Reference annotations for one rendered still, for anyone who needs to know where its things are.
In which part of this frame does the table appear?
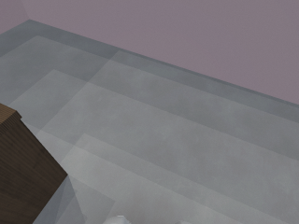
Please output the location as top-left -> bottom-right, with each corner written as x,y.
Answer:
0,103 -> 68,224

